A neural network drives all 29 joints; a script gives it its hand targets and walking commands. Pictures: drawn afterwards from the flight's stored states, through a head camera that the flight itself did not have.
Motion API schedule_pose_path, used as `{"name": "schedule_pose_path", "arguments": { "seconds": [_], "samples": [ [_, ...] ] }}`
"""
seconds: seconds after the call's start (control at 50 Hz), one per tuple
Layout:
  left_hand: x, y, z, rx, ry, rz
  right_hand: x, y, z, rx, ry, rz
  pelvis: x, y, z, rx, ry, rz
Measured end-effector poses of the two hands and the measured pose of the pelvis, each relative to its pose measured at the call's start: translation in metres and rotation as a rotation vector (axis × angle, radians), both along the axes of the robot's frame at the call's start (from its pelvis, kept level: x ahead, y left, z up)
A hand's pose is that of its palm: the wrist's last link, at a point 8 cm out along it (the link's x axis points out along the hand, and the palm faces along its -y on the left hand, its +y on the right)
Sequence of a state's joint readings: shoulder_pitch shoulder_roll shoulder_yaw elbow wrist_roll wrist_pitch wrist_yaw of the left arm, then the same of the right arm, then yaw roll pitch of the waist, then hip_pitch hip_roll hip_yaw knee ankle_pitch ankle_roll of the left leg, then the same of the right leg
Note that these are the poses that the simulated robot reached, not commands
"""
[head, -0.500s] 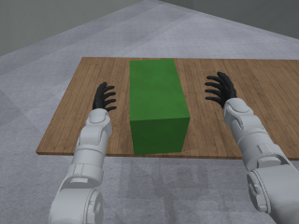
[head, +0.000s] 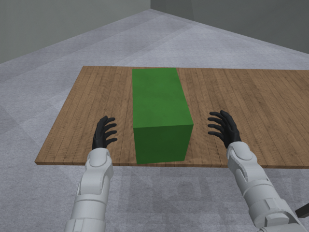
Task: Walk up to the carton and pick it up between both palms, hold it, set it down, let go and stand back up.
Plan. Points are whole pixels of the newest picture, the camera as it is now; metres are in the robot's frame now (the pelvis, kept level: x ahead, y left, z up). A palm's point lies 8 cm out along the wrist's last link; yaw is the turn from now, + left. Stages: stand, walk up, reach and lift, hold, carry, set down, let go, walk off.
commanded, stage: set down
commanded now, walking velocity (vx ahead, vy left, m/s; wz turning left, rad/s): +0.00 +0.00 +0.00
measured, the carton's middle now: (157, 113) +0.50 +0.02 +0.01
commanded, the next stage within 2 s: let go in 1.56 s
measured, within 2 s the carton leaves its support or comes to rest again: neither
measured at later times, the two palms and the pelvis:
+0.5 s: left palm (100, 175) +0.27 +0.17 +0.01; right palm (237, 178) +0.27 -0.19 +0.01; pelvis +0.02 +0.00 +0.00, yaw -2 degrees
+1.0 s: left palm (87, 198) +0.22 +0.20 -0.03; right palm (240, 200) +0.22 -0.20 -0.02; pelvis +0.03 +0.01 +0.00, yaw -2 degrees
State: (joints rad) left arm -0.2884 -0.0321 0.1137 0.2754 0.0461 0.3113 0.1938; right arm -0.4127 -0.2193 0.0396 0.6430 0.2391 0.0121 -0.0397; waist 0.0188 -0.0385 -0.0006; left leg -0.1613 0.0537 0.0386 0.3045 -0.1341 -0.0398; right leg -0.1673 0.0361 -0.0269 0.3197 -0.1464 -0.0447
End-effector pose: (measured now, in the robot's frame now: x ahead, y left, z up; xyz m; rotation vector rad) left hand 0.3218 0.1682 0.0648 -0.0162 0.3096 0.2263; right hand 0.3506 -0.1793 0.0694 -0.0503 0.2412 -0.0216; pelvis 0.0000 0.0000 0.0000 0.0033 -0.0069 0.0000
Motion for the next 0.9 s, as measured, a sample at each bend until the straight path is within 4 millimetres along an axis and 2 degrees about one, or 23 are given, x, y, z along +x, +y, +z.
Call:
{"name": "schedule_pose_path", "arguments": {
  "seconds": [0.18,0.4,0.64,0.9],
  "samples": [
    [-0.028,-0.003,-0.023,0.017,0.023,0.006,-0.041,-0.023,-0.028,-0.01,0.04,-0.029,0.0,-0.001,0.0,0.005,-0.028,-0.019],
    [-0.042,-0.004,-0.038,0.028,0.03,-0.008,-0.067,-0.014,-0.049,-0.002,0.046,0.002,0.006,-0.001,0.001,0.008,-0.021,-0.026],
    [-0.077,0.003,-0.068,0.023,0.101,-0.027,-0.106,-0.02,-0.074,-0.008,0.115,-0.033,0.023,0.004,0.001,0.002,-0.044,-0.033],
    [-0.09,0.021,-0.084,0.054,0.167,-0.064,-0.12,-0.021,-0.084,-0.045,0.174,-0.02,0.029,0.01,0.001,-0.002,-0.05,-0.036]
  ]
}}
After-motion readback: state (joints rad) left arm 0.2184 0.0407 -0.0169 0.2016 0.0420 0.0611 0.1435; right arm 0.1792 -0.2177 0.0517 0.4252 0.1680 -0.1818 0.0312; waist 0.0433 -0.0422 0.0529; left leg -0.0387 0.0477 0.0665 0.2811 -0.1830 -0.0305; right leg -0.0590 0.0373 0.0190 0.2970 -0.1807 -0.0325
